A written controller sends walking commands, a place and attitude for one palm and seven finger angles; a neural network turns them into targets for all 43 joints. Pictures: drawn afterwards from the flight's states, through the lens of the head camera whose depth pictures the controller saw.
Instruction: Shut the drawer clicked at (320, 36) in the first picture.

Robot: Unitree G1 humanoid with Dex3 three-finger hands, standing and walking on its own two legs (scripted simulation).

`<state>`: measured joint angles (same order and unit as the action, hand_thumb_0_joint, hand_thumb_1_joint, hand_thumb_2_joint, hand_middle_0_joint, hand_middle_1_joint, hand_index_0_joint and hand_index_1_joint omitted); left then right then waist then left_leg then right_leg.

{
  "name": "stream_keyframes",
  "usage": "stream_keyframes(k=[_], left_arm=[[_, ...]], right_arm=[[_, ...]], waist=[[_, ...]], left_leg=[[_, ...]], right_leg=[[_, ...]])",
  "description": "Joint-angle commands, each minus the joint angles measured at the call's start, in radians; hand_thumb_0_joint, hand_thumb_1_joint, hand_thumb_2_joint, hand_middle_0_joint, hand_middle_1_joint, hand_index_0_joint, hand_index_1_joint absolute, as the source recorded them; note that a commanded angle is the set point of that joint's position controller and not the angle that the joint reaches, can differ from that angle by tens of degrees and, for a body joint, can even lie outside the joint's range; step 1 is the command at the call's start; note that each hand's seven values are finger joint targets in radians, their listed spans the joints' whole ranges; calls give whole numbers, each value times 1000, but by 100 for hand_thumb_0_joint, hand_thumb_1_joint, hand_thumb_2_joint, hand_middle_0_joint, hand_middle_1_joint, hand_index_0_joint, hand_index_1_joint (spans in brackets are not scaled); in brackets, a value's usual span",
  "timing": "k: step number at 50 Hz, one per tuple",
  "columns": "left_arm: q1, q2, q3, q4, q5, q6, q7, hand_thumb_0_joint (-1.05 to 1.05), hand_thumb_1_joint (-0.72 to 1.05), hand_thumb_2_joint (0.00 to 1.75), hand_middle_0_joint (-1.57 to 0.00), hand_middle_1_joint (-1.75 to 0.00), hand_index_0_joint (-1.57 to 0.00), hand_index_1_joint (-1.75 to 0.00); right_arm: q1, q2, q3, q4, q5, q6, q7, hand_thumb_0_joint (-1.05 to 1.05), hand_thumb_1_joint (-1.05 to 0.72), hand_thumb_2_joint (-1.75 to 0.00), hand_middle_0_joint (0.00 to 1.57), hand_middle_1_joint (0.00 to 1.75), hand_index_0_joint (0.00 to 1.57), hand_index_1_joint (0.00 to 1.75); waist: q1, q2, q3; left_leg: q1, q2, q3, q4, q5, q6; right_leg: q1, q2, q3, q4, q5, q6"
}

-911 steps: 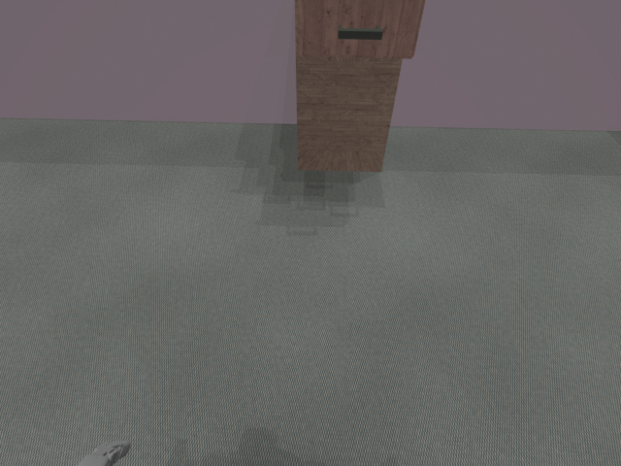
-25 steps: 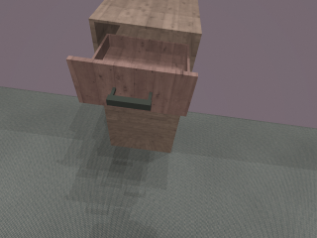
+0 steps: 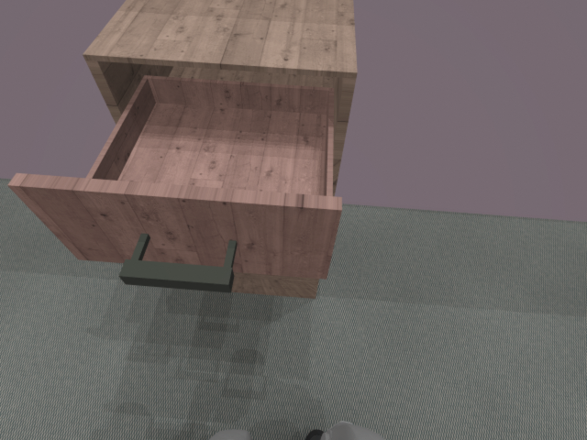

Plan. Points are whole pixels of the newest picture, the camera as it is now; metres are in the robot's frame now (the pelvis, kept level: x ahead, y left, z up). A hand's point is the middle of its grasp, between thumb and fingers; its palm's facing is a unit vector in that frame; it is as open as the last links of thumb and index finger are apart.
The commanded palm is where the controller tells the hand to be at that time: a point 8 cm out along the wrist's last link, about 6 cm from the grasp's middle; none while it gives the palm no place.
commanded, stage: come to a stop and stand still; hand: left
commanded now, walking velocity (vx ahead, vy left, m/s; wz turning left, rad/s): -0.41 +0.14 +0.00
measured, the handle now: (183, 260) +0.32 +0.18 +0.05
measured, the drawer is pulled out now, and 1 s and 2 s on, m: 0.28 0.28 0.28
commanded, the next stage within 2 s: look again from close up in 1.64 s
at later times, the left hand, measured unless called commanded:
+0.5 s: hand out of the picture -0.02 +0.20 -0.17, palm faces +0.05 -0.98 -0.19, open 16.4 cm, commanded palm none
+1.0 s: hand out of the picture -0.08 +0.13 -0.16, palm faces +0.05 -0.99 -0.16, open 16.2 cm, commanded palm none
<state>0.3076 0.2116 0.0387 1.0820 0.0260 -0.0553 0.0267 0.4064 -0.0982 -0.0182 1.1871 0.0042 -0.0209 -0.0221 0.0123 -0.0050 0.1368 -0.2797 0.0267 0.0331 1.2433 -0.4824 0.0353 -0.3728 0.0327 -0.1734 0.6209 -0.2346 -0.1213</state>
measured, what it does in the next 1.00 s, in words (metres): steps on the spot: left foot, then right foot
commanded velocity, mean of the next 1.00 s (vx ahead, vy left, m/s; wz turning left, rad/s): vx -0.08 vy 0.02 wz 0.00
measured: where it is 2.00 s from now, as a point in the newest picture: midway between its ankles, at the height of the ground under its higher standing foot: outside the picture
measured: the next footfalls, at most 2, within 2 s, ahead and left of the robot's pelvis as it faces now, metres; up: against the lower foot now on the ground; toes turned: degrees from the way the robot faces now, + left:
left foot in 0.36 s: +0.10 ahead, +0.12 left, +0.00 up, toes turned +1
right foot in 0.74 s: -0.09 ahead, -0.11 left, +0.00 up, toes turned -3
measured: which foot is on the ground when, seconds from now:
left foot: up 0.00-0.34, down 0.36-1.00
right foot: down 0.00-0.38, up 0.40-0.72, down 0.74-1.00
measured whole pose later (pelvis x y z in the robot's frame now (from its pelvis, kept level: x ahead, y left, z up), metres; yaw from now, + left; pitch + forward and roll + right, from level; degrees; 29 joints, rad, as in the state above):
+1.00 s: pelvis -0.05 -0.02 +0.01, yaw +0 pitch -4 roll +0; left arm 0.38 0.11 0.00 1.11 0.02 0.01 0.04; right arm 0.29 -0.18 -0.04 1.16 -0.01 0.04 -0.02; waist -0.01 0.00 0.02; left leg -0.31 0.06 0.03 0.46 -0.09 -0.03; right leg -0.02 0.02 -0.07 0.48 -0.40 -0.03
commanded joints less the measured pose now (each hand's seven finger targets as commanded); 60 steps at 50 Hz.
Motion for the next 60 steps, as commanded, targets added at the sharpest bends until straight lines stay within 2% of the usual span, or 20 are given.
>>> stream_keyframes(k=[1, 2, 4, 10, 14, 16, 17, 19, 20, 21, 26, 32, 35, 38, 39, 41, 44, 48, 51, 60], left_arm=[[40, -2, -14, -30, -8, -8, 22, 0, -50, 30, -15, -30, -15, -30], [1, 2, -19, -40, -4, -5, 24, 0, -50, 30, -15, -30, -15, -30], [7, 30, -17, -40, 1, 2, 23, 0, -50, 30, -15, -30, -15, -30], [80, 80, 6, -42, -3, 38, 14, 0, -50, 30, -15, -30, -15, -30], [84, 87, 22, -57, 0, 52, 17, 0, -50, 30, -15, -30, -15, -30], [70, 83, 22, -65, -5, 58, 18, 0, -50, 30, -15, -30, -15, -30], [67, 66, 21, -68, -8, 61, 19, 0, -50, 30, -15, -30, -15, -30], [109, -15, 7, -86, -18, 69, 20, 0, -50, 30, -15, -30, -15, -30], [97, -1, 7, -81, -16, 77, 27, 0, -50, 30, -15, -30, -15, -30], [70, 8, 15, -74, -15, 88, 28, 0, -50, 30, -15, -30, -15, -30], [119, -11, 19, -45, -3, 94, 17, 0, -50, 30, -15, -30, -15, -30], [92, -17, -1, -44, -2, 87, 10, 0, -50, 30, -15, -30, -15, -30], [180, -11, -4, -5, -5, 76, 12, 0, -50, 30, -15, -30, -15, -30], [166, 78, -1, -2, -1, 63, 16, 0, -50, 30, -15, -30, -15, -30], [116, 94, -1, -19, -4, 61, 14, 0, -50, 30, -15, -30, -15, -30], [67, 52, -10, -24, -5, 47, 18, 0, -50, 30, -15, -30, -15, -30], [98, 18, -19, -12, -14, 41, 22, 0, -50, 30, -15, -30, -15, -30], [106, 16, -22, 1, -13, 53, 21, 0, -50, 30, -15, -30, -15, -30], [92, 23, -18, 4, -13, 58, 16, 0, -50, 30, -15, -30, -15, -30], [157, -21, -16, 34, -22, 54, 13, 0, -50, 30, -15, -30, -15, -30]], right_arm=[[72, -16, 0, -54, -19, 7, -6, 0, -90, -90, 20, 30, 20, 30], [97, 8, 8, -44, -17, 23, -7, 0, -90, -90, 20, 30, 20, 30], [74, 18, 13, -52, -8, 33, -4, 0, -90, -90, 20, 30, 20, 30], [-110, -68, -18, -139, -6, 51, -7, 0, -90, -90, 20, 30, 20, 30], [-153, -80, -32, -173, -6, 49, -10, 0, -90, -90, 20, 30, 20, 30], [-138, -79, -33, -174, -6, 45, -11, 0, -90, -90, 20, 30, 20, 30], [-115, -90, -36, -166, -8, 39, -12, 0, -90, -90, 20, 30, 20, 30], [-130, -177, -47, -201, -17, 28, -16, 0, -90, -90, 20, 30, 20, 30], [-165, -188, -46, -213, -21, 30, -23, 0, -90, -90, 20, 30, 20, 30], [-197, -178, -41, -220, -23, 27, -31, 0, -90, -90, 20, 30, 20, 30], [-273, -160, -32, -245, -22, 22, -21, 0, -90, -90, 20, 30, 20, 30], [-172, -187, -51, -189, -23, 28, -12, 0, -90, -90, 20, 30, 20, 30], [-158, -194, -60, -168, -18, 33, -4, 0, -90, -90, 20, 30, 20, 30], [-180, -114, -46, -176, -8, 40, 6, 0, -90, -90, 20, 30, 20, 30], [-190, -99, -38, -171, -12, 40, 13, 0, -90, -90, 20, 30, 20, 30], [-207, -102, -35, -162, -24, 38, 12, 0, -90, -90, 20, 30, 20, 30], [-150, -120, -23, -109, -15, 28, 2, 0, -90, -90, 20, 30, 20, 30], [-127, -115, -16, -78, -16, 49, 3, 0, -90, -90, 20, 30, 20, 30], [-84, -97, -11, -61, -19, 54, 3, 0, -90, -90, 20, 30, 20, 30], [-44, -90, -7, -56, -17, 25, -14, 0, -90, -90, 20, 30, 20, 30]], waist=[[-56, 27, -109], [-86, 29, -105], [-72, 4, -101], [0, -84, -55], [3, -74, -86], [-10, -71, -112], [-19, -30, -137], [8, 232, -163], [-1, 229, -179], [2, 181, -159], [32, 91, -156], [-23, 157, -199], [8, 104, -215], [-6, -133, -138], [-15, -114, -116], [-16, -258, -50], [-19, -139, -60], [-26, -60, 90], [-35, -20, 139], [-5, 62, 16]], left_leg=[[-88, 67, -50, -12, 79, -26], [-16, 62, -38, -126, 85, -37], [16, 41, 3, -291, 119, -47], [-68, 16, -6, -426, 88, -67], [-33, 7, -7, -531, 116, -66], [52, 8, -5, -690, 233, -57], [131, 45, -16, -782, 378, -42], [140, 334, -284, -882, 921, 107], [87, 366, -300, -923, 954, 183], [-1, 347, -276, -948, 836, 199], [-16, 220, -151, -993, 436, 137], [161, 215, -222, -1028, 280, 130], [122, 163, -177, -1000, 240, 69], [26, 23, -17, -815, 228, -44], [47, 12, -12, -790, 228, -51], [4, 25, -9, -766, 300, -42], [85, 58, -26, -798, 473, -30], [93, 62, -28, -777, 315, -50], [87, 54, -21, -748, 278, -53], [35, 80, -69, -813, 373, -35]], right_leg=[[1, -319, 252, -357, 460, -100], [-73, -298, 189, -356, 498, -82], [-78, -268, 149, -332, 529, -70], [37, -339, 267, -300, 476, -111], [97, -345, 279, -235, 524, -111], [99, -308, 261, -180, 481, -64], [82, -268, 229, -135, 394, -21], [27, -91, 78, 54, -150, 103], [37, -52, 125, 237, -369, 114], [54, -59, 190, 338, -354, 113], [13, -61, 193, 441, -195, 131], [47, -78, 133, 77, -292, 138], [192, -61, 99, -203, -133, 123], [156, -253, 307, -382, -96, 41], [87, -297, 329, -419, -148, 22], [96, -246, 291, -371, 107, 35], [134, -189, 208, -295, 251, 73], [-39, -193, 253, -414, -207, 61], [-106, -192, 270, -439, -356, 44], [109, -128, 203, -309, -120, 68]])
